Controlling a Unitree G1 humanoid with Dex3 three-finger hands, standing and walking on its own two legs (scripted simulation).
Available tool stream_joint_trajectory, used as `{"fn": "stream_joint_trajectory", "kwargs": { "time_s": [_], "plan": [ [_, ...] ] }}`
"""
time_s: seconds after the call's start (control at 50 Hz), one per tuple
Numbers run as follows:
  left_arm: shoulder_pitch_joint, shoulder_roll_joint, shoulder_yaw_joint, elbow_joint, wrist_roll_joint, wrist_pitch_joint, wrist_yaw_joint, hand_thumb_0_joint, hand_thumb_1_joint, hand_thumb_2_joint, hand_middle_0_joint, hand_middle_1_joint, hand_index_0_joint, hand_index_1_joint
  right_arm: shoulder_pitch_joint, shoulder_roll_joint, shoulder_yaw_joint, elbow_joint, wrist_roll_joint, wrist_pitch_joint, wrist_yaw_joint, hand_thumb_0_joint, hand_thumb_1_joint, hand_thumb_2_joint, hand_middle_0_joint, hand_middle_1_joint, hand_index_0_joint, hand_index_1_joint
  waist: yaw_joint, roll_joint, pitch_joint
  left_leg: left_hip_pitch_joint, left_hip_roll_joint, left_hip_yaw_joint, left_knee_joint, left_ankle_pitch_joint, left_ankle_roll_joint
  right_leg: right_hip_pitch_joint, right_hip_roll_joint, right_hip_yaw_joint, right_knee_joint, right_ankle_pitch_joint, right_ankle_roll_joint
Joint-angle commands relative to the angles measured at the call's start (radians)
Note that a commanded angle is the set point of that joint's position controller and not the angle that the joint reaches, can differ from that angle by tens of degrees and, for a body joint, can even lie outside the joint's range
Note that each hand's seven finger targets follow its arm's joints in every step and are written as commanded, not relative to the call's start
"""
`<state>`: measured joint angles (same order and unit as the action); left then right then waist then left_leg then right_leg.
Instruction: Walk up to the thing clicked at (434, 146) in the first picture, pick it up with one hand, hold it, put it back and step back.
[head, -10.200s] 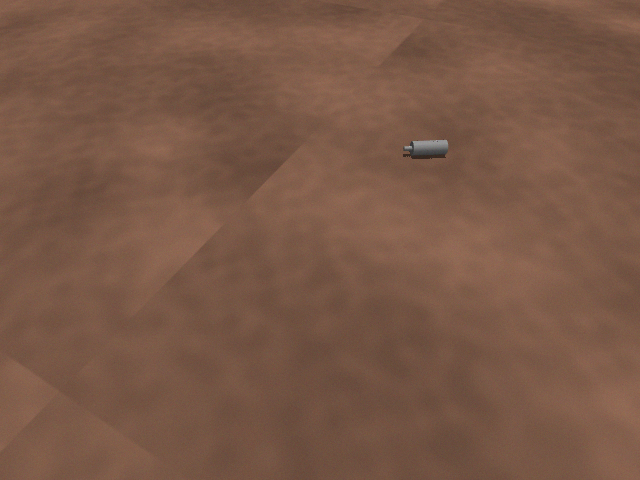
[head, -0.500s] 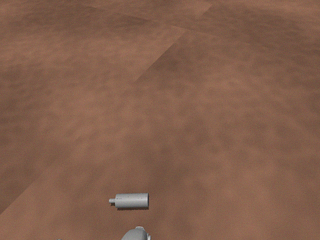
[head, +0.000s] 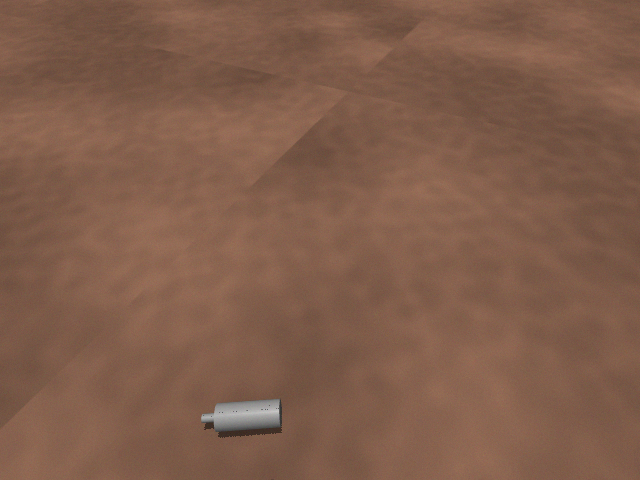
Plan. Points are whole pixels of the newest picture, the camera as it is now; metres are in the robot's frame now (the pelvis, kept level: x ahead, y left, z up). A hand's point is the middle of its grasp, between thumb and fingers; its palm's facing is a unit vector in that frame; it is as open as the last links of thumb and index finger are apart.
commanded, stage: walk up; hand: left
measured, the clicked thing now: (241, 415) +0.45 +0.29 -0.72
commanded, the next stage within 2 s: stand in 1.18 s
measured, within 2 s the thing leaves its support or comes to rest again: neither
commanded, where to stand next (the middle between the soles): +0.05 +0.01 m, yaw +4 degrees
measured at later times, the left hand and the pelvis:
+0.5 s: hand out of the picture +0.08 +0.24 -0.12, palm faces +0.07 -0.90 -0.42, open 7.4 cm; pelvis +0.01 -0.03 +0.01, yaw +5 degrees
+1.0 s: hand out of the picture +0.03 +0.27 -0.15, palm faces +0.12 -0.93 -0.35, open 7.4 cm; pelvis +0.01 +0.01 +0.01, yaw +7 degrees
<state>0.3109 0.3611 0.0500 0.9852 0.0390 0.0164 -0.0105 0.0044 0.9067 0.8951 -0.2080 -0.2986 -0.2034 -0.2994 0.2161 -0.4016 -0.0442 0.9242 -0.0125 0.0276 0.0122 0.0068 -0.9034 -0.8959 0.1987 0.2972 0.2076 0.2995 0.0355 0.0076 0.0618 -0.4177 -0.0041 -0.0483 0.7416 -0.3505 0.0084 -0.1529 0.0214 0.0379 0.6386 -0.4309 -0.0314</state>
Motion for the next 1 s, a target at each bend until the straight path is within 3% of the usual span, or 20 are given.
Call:
{"fn": "stream_joint_trajectory", "kwargs": {
  "time_s": [0.0, 0.08, 0.1, 0.12, 0.16, 0.28, 0.3, 0.32, 0.34, 0.38, 0.44, 0.54, 0.68, 0.7, 0.74, 0.76, 0.78, 0.82, 0.88, 0.98],
  "plan": [
    [-0.128, 0.249, 0.055, -0.103, -0.011, -0.066, 0.017, 0.000, 0.900, 0.900, -0.200, -0.300, -0.200, -0.300, -0.049, -0.129, -0.023, -0.058, 0.007, -0.067, -0.010, 0.000, -0.900, -0.900, 0.200, 0.300, 0.200, 0.300, -0.037, -0.181, 0.023, 0.118, -0.021, 0.061, -0.115, 0.120, 0.021, -0.071, -0.180, 0.126, -0.245, 0.469, -0.079],
    [-0.085, 0.242, 0.047, -0.129, -0.020, -0.050, 0.000, 0.000, 0.900, 0.900, -0.200, -0.300, -0.200, -0.300, 0.036, -0.199, -0.053, -0.043, 0.000, -0.098, -0.018, 0.000, -0.900, -0.900, 0.200, 0.300, 0.200, 0.300, -0.063, -0.143, -0.028, 0.321, 0.002, -0.009, -0.285, 0.049, 0.069, -0.131, -0.159, 0.084, -0.067, 0.354, -0.057],
    [-0.072, 0.206, 0.033, -0.140, -0.029, -0.053, 0.000, 0.000, 0.900, 0.900, -0.200, -0.300, -0.200, -0.300, 0.089, -0.252, -0.072, -0.033, -0.007, -0.106, -0.019, 0.000, -0.900, -0.900, 0.200, 0.300, 0.200, 0.300, -0.081, -0.009, -0.091, 0.486, 0.120, -0.215, -0.296, 0.051, 0.138, -0.301, -0.085, 0.019, 0.094, 0.281, -0.025],
    [-0.084, 0.185, 0.038, -0.137, -0.030, -0.052, 0.002, 0.000, 0.900, 0.900, -0.200, -0.300, -0.200, -0.300, 0.147, -0.321, -0.091, -0.026, -0.007, -0.105, -0.013, 0.000, -0.900, -0.900, 0.200, 0.300, 0.200, 0.300, -0.092, 0.115, -0.109, 0.491, 0.308, -0.510, -0.396, -0.079, 0.251, -0.407, 0.002, -0.065, 0.241, -0.048, -0.007],
    [-0.087, 0.261, 0.058, -0.145, -0.018, -0.054, 0.005, 0.000, 0.900, 0.900, -0.200, -0.300, -0.200, -0.300, 0.121, -0.330, -0.098, -0.046, -0.010, -0.099, -0.009, 0.000, -0.900, -0.900, 0.200, 0.300, 0.200, 0.300, -0.087, 0.090, -0.050, 0.352, 0.375, -0.578, -0.476, -0.180, 0.318, -0.390, -0.064, 0.030, 0.277, -0.228, -0.016],
    [0.048, 0.173, 0.051, -0.079, -0.022, -0.076, 0.006, 0.000, 0.900, 0.900, -0.200, -0.300, -0.200, -0.300, -0.078, -0.187, -0.035, -0.091, 0.004, -0.063, 0.000, 0.000, -0.900, -0.900, 0.200, 0.300, 0.200, 0.300, 0.028, 0.138, -0.046, 0.008, 0.123, -0.131, -0.259, 0.090, 0.095, 0.029, -0.016, -0.069, -0.176, 0.194, 0.014],
    [0.051, 0.207, 0.057, -0.082, -0.013, -0.081, 0.018, 0.000, 0.900, 0.900, -0.200, -0.300, -0.200, -0.300, -0.079, -0.134, -0.017, -0.096, 0.016, -0.052, -0.001, 0.000, -0.900, -0.900, 0.200, 0.300, 0.200, 0.300, 0.041, 0.062, -0.045, -0.055, 0.064, -0.074, -0.143, 0.098, 0.045, 0.071, -0.076, 0.027, -0.239, 0.210, 0.011],
    [0.045, 0.291, 0.073, -0.093, -0.001, -0.087, 0.028, 0.000, 0.900, 0.900, -0.200, -0.300, -0.200, -0.300, -0.063, -0.091, -0.008, -0.105, 0.021, -0.042, -0.007, 0.000, -0.900, -0.900, 0.200, 0.300, 0.200, 0.300, 0.044, -0.090, -0.026, -0.131, -0.055, -0.068, 0.009, -0.014, 0.005, 0.031, -0.247, 0.303, -0.360, 0.096, -0.039],
    [-0.061, 0.366, 0.086, -0.131, -0.001, -0.085, 0.037, 0.000, 0.900, 0.900, -0.200, -0.300, -0.200, -0.300, -0.039, -0.129, -0.025, -0.096, 0.007, -0.024, -0.014, 0.000, -0.900, -0.900, 0.200, 0.300, 0.200, 0.300, 0.008, -0.080, 0.008, -0.103, -0.039, -0.087, 0.116, -0.159, -0.013, -0.112, -0.423, 0.460, -0.456, -0.107, -0.128],
    [-0.152, 0.354, 0.087, -0.151, -0.004, -0.082, 0.039, 0.000, 0.900, 0.900, -0.200, -0.300, -0.200, -0.300, 0.036, -0.200, -0.053, -0.055, 0.001, -0.009, -0.013, 0.000, -0.900, -0.900, 0.200, 0.300, 0.200, 0.300, -0.031, -0.052, 0.072, -0.061, 0.017, -0.121, 0.207, -0.154, -0.003, -0.180, -0.429, 0.434, -0.426, -0.152, -0.193],
    [-0.113, 0.308, 0.077, -0.126, -0.018, -0.092, 0.047, 0.000, 0.900, 0.900, -0.200, -0.300, -0.200, -0.300, 0.078, -0.192, -0.055, -0.026, -0.001, -0.004, -0.001, 0.000, -0.900, -0.900, 0.200, 0.300, 0.200, 0.300, -0.034, -0.083, 0.038, -0.114, 0.004, -0.139, 0.226, -0.069, -0.003, -0.034, -0.308, 0.221, -0.353, 0.191, -0.088],
    [-0.047, 0.289, 0.075, -0.121, -0.022, -0.101, 0.051, 0.000, 0.900, 0.900, -0.200, -0.300, -0.200, -0.300, 0.028, -0.175, -0.047, -0.052, -0.010, -0.003, 0.004, 0.000, -0.900, -0.900, 0.200, 0.300, 0.200, 0.300, 0.005, -0.136, -0.032, -0.099, 0.015, -0.087, 0.151, -0.059, -0.012, 0.103, -0.305, 0.128, -0.249, 0.568, -0.131],
    [-0.148, 0.270, 0.049, -0.145, -0.030, -0.070, 0.027, 0.000, 0.900, 0.900, -0.200, -0.300, -0.200, -0.300, 0.041, -0.148, -0.040, -0.011, 0.001, -0.041, 0.004, 0.000, -0.900, -0.900, 0.200, 0.300, 0.200, 0.300, -0.047, -0.150, -0.071, 0.234, -0.015, 0.089, -0.285, 0.121, 0.000, -0.096, -0.233, -0.001, -0.075, 0.458, -0.107],
    [-0.140, 0.237, 0.034, -0.146, -0.036, -0.064, 0.025, 0.000, 0.900, 0.900, -0.200, -0.300, -0.200, -0.300, 0.051, -0.171, -0.047, -0.002, -0.005, -0.049, -0.004, 0.000, -0.900, -0.900, 0.200, 0.300, 0.200, 0.300, -0.061, -0.097, -0.089, 0.313, 0.004, 0.048, -0.332, 0.187, 0.011, -0.157, -0.212, -0.013, -0.011, 0.427, -0.070],
    [-0.115, 0.145, 0.002, -0.147, -0.056, -0.053, 0.022, 0.000, 0.900, 0.900, -0.200, -0.300, -0.200, -0.300, -0.010, -0.253, -0.054, -0.028, -0.019, -0.064, -0.016, 0.000, -0.900, -0.900, 0.200, 0.300, 0.200, 0.300, -0.026, 0.145, -0.117, 0.341, 0.273, -0.354, -0.410, 0.252, 0.107, -0.291, -0.057, -0.079, 0.114, 0.084, 0.025],
    [-0.137, 0.213, 0.022, -0.114, -0.055, -0.042, 0.032, 0.000, 0.900, 0.900, -0.200, -0.300, -0.200, -0.300, -0.035, -0.296, -0.056, -0.030, -0.001, -0.062, -0.014, 0.000, -0.900, -0.900, 0.200, 0.300, 0.200, 0.300, -0.055, 0.156, -0.108, 0.188, 0.339, -0.397, -0.411, 0.159, 0.220, -0.178, -0.060, -0.037, 0.155, -0.147, 0.018],
    [-0.133, 0.235, 0.023, -0.096, -0.052, -0.041, 0.031, 0.000, 0.900, 0.900, -0.200, -0.300, -0.200, -0.300, -0.080, -0.276, -0.052, -0.027, 0.000, -0.057, -0.013, 0.000, -0.900, -0.900, 0.200, 0.300, 0.200, 0.300, -0.034, 0.139, -0.077, 0.136, 0.307, -0.348, -0.401, 0.113, 0.227, -0.134, -0.087, -0.017, 0.134, -0.134, 0.013],
    [-0.093, 0.222, 0.017, -0.061, -0.049, -0.052, 0.024, 0.000, 0.900, 0.900, -0.200, -0.300, -0.200, -0.300, -0.144, -0.216, -0.029, -0.039, -0.001, -0.049, -0.011, 0.000, -0.900, -0.900, 0.200, 0.300, 0.200, 0.300, -0.007, 0.161, -0.076, 0.160, 0.191, -0.163, -0.352, 0.152, 0.142, -0.114, -0.072, -0.043, 0.000, -0.024, 0.006],
    [-0.065, 0.230, 0.018, -0.013, -0.042, -0.068, 0.034, 0.000, 0.900, 0.900, -0.200, -0.300, -0.200, -0.300, -0.158, -0.175, -0.010, -0.019, 0.022, -0.049, -0.008, 0.000, -0.900, -0.900, 0.200, 0.300, 0.200, 0.300, 0.006, 0.117, -0.115, 0.139, 0.146, -0.093, -0.236, 0.321, 0.058, 0.035, -0.098, -0.008, -0.187, 0.306, 0.010],
    [-0.196, 0.233, -0.004, -0.007, -0.040, -0.066, 0.022, 0.000, 0.900, 0.900, -0.200, -0.300, -0.200, -0.300, -0.173, -0.187, -0.014, 0.034, 0.012, -0.045, -0.006, 0.000, -0.900, -0.900, 0.200, 0.300, 0.200, 0.300, -0.042, 0.049, -0.027, 0.189, 0.132, -0.122, -0.376, -0.011, 0.042, -0.114, -0.108, 0.020, -0.216, 0.137, 0.000]
  ]
}}
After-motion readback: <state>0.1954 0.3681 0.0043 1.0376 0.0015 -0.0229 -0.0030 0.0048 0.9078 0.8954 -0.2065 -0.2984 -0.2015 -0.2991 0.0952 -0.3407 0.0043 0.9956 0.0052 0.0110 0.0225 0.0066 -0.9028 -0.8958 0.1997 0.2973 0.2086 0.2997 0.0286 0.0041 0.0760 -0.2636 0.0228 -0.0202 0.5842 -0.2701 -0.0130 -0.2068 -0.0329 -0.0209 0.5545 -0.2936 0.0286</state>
